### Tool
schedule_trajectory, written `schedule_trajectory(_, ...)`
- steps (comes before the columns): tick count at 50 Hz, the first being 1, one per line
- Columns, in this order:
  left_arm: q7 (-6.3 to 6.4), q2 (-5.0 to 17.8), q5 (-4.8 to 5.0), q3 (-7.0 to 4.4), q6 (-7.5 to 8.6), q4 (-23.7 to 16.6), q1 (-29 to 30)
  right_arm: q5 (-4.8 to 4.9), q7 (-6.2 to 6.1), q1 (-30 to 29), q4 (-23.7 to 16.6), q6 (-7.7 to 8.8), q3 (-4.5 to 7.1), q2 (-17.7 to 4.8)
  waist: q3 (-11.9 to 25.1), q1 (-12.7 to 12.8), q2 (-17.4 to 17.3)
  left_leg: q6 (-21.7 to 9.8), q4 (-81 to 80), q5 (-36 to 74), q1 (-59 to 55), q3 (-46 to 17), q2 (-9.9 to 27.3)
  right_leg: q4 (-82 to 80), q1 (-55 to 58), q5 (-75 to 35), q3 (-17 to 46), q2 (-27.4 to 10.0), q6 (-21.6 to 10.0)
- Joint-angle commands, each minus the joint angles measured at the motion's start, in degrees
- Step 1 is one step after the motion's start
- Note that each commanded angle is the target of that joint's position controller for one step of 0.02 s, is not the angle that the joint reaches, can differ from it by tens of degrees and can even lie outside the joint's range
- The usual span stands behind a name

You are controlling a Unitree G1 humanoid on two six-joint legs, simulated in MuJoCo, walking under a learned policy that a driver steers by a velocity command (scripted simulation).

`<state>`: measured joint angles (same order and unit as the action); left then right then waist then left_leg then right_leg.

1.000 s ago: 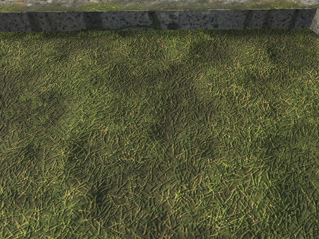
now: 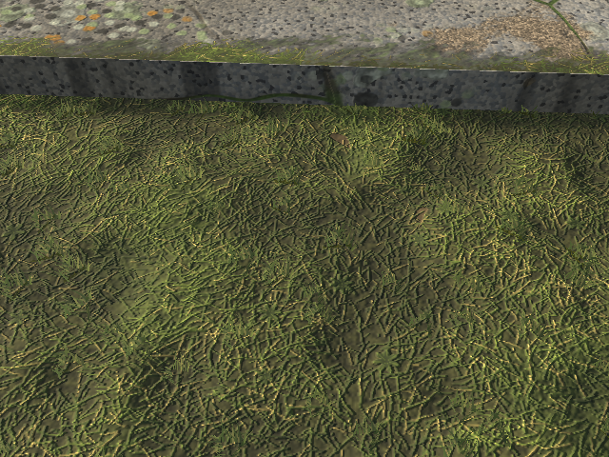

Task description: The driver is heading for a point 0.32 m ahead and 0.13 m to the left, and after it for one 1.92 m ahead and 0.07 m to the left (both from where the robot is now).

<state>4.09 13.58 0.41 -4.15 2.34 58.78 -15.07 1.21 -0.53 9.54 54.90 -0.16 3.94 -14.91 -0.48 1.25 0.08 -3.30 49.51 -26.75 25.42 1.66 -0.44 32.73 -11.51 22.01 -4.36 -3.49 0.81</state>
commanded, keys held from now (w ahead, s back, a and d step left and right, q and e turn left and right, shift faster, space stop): w+q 0.74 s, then w+e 0.26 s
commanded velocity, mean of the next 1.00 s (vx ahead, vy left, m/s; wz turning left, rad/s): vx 0.44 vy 0.00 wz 0.42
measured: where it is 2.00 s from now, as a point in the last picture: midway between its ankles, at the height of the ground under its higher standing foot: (214, 253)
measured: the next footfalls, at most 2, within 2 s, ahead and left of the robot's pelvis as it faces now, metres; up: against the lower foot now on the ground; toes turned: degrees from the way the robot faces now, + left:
left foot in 0.16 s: +0.13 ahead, +0.15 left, +0.00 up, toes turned +9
right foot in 0.64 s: +0.50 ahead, +0.04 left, +0.00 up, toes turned +24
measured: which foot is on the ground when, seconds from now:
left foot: up 0.00-0.14, down 0.16-0.66, up 0.68-1.00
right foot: down 0.00-0.16, up 0.18-0.62, down 0.64-1.00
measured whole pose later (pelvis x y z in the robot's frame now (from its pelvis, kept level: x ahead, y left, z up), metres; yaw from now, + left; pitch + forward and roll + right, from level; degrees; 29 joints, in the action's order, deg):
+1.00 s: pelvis +0.47 +0.16 +0.02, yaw +25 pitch +3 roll -2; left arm -0.8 15.4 1.4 -4.3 5.1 53.4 -21.4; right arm 0.6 0.6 4.0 40.4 4.3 2.9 -15.6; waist -0.9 5.9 -2.2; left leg 0.2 37.8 -4.6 35.5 -3.4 5.8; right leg 15.6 -5.0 13.1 -2.2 1.6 -0.9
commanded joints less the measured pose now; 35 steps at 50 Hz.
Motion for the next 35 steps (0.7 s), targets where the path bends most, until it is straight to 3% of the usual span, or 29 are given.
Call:
schedule_trajectory(1,0.13,9.6,0.6,-2.12,2.07,-2.8,-1.5,1.07,1.17,-9.1,-7.2,1.88,0.72,-3.4,-5.8,2.0,6.2,-0.6,6.1,-3.1,23.0,-5.7,7.2,-19.3,11.8,2.5,22.5,-21.5,-11.8)
schedule_trajectory(2,-0.26,10.0,0.8,-2.27,2.09,-3.2,0.1,0.83,1.53,-9.4,-7.3,2.08,0.55,-2.9,-5.2,1.8,5.7,-0.3,1.6,-0.4,18.0,-3.3,7.3,-19.4,9.6,-0.5,17.0,-19.0,-9.7)
schedule_trajectory(4,-1.39,11.8,0.41,-2.94,1.79,-3.5,2.1,0.36,2.24,-7.4,-6.6,2.08,0.36,-1.9,-3.7,0.6,7.0,0.3,-4.9,5.4,2.9,3.0,4.2,-18.6,0.9,-4.0,6.9,-13.9,-7.2)
schedule_trajectory(6,-2.33,12.8,0.69,-3.36,1.46,-3.8,3.0,0.4,2.57,-0.8,-4.3,1.6,1.35,-3.2,-1.8,-2.8,6.3,0.1,-11.0,12.6,-11.4,9.0,-1.1,-12.4,-5.3,-6.3,0.5,-11.0,-5.6)
schedule_trajectory(7,-2.62,12.2,0.69,-3.08,1.52,-3.9,2.6,0.31,2.4,4.0,-2.9,1.28,2.61,-5.0,0.6,-5.0,4.7,-1.0,-12.3,12.7,-18.9,10.8,-3.9,-4.9,-7.2,-14.0,-2.0,-9.9,-4.4)
schedule_trajectory(8,-2.84,9.8,0.2,-2.28,1.71,-4.4,2.7,0.79,2.01,10.4,-1.8,1.18,4.37,-8.0,3.6,-8.6,-0.8,-3.6,-15.4,12.1,-27.6,5.9,-3.0,10.4,-11.4,-20.2,-6.2,-7.7,-1.7)
schedule_trajectory(9,-2.83,3.9,-1.45,-0.53,2.45,-8.2,5.9,0.66,1.18,15.2,-2.0,1.56,5.79,-15.6,4.8,-8.8,-19.6,-12.4,-27.3,5.2,-33.9,-26.6,12.7,35.2,-27.9,2.6,-6.4,-0.8,2.7)
schedule_trajectory(10,-2.83,4.2,0.35,-0.3,4.44,-11.1,8.1,-0.22,1.95,16.1,-3.2,3.23,4.6,-15.4,10.1,-8.2,-16.9,-19.5,-39.8,-3.1,-37.5,-52.0,21.2,45.5,-37.0,11.5,6.1,4.4,2.1)
schedule_trajectory(11,-3.35,6.6,2.57,-0.68,5.83,-11.9,10.7,-0.5,2.17,13.8,-3.6,4.51,3.58,-12.5,5.1,-7.6,-9.8,-18.5,-39.4,-3.6,-37.0,-48.2,21.9,48.3,-43.7,7.3,8.8,1.2,-0.2)
schedule_trajectory(12,-3.63,7.7,2.27,-0.75,6.66,-11.6,10.6,-0.45,2.2,11.3,-4.4,5.21,2.75,-9.7,2.6,-6.1,-6.7,-15.9,-36.9,1.2,-33.8,-40.6,19.6,45.8,-43.8,2.6,8.7,-1.1,-2.2)
schedule_trajectory(13,-3.31,8.4,0.84,-1.15,6.86,-10.3,9.3,-0.62,2.22,6.8,-5.8,5.33,2.24,-8.5,1.0,-3.8,-2.1,-13.5,-36.0,7.2,-27.8,-33.6,16.8,41.2,-39.5,-2.0,9.1,-3.2,-2.8)
schedule_trajectory(14,-3.1,9.3,-0.03,-1.72,6.52,-9.8,8.1,-0.85,1.99,3.7,-7.2,5.3,1.82,-7.5,0.7,-1.8,-2.7,-12.1,-36.6,11.3,-23.0,-28.2,14.4,35.7,-34.6,-5.1,9.5,-4.4,-3.0)
schedule_trajectory(15,-3.23,9.6,-0.14,-2.01,5.92,-9.7,7.7,-1.0,1.65,2.9,-7.8,5.21,1.49,-6.7,0.7,-0.9,-3.7,-11.4,-37.8,14.1,-20.6,-25.3,13.0,31.9,-31.2,-7.1,9.3,-4.6,-2.7)
schedule_trajectory(18,-3.37,7.3,-0.92,-1.66,4.88,-11.5,12.1,-0.27,0.18,6.9,-7.2,5.27,1.78,-8.0,-0.4,-1.4,-2.0,-11.3,-39.1,24.8,-19.1,-19.1,10.6,19.6,-29.6,-13.9,7.1,-2.1,-0.2)
schedule_trajectory(21,-4.08,4.6,-0.61,-0.64,4.89,-14.0,18.8,-0.09,-0.79,9.5,-7.1,4.79,2.08,-8.6,-1.6,-3.2,-3.5,-9.6,-38.7,25.6,-16.1,-15.2,8.0,4.7,-25.5,-23.5,5.9,1.4,1.0)
schedule_trajectory(23,-4.66,4.2,0.02,-0.2,4.9,-15.6,22.5,-0.06,-0.88,11.2,-6.8,4.66,2.24,-8.6,-2.4,-4.5,-4.8,-8.7,-38.9,23.2,-14.4,-15.5,8.0,-0.4,-22.6,-26.9,5.3,2.6,1.1)
schedule_trajectory(28,-5.53,7.0,0.43,-0.47,5.71,-18.3,24.9,0.52,-1.2,13.6,-6.4,3.93,2.65,-8.2,-2.4,-4.7,-5.7,-7.4,-33.5,24.4,-20.9,-20.7,10.8,-6.3,-20.1,-25.2,7.7,3.0,-0.2)
schedule_trajectory(30,-5.56,8.6,0.45,-1.05,6.27,-17.9,21.5,0.18,-1.38,13.2,-7.0,3.33,3.02,-8.7,-0.7,-2.8,-7.5,-6.7,-29.3,31.8,-22.6,-22.2,11.0,-7.1,-14.7,-20.2,6.6,3.9,-1.6)
schedule_trajectory(31,-5.31,10.3,0.25,-1.94,6.56,-16.5,15.6,0.0,-1.28,12.3,-7.8,3.19,2.83,-8.2,2.7,0.1,-7.9,-5.6,-23.6,39.6,-22.0,-21.2,8.7,-8.5,-6.3,-19.5,5.5,4.7,-3.2)
schedule_trajectory(32,-4.96,12.6,-0.56,-2.84,6.74,-15.0,6.2,-0.56,-0.89,10.2,-9.5,3.21,2.12,-6.7,10.3,4.8,-6.9,-3.7,-11.4,39.2,-16.2,-19.2,5.3,-5.9,8.8,-19.1,9.4,-0.1,-6.4)
schedule_trajectory(33,-4.35,17.0,-1.44,-4.06,6.33,-14.0,-3.8,-0.76,-0.75,14.2,-11.2,3.59,1.05,-2.8,21.1,5.5,3.4,0.2,8.8,22.8,0.6,-13.3,-1.5,-5.6,31.3,-11.6,27.2,-13.5,-12.7)
schedule_trajectory(34,-4.87,15.5,-0.9,-3.55,5.76,-12.7,-5.1,0.87,-0.64,18.8,-11.8,4.11,0.25,-2.0,26.0,3.0,19.9,1.5,22.4,-7.1,14.2,-12.0,-3.9,-13.6,39.0,-0.2,49.2,-21.7,-17.5)
schedule_trajectory(35,-4.82,10.2,-0.06,-2.14,5.32,-13.9,-1.6,1.79,-0.71,16.2,-11.2,4.09,1.58,-7.9,16.9,3.5,12.2,1.5,27.6,-4.1,19.5,-13.0,0.4,-15.8,32.1,7.4,44.8,-19.9,-15.1)
Over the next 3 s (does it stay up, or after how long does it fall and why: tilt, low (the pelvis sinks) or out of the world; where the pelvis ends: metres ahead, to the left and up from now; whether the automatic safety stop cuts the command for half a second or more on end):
stays up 1.42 0.11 0.01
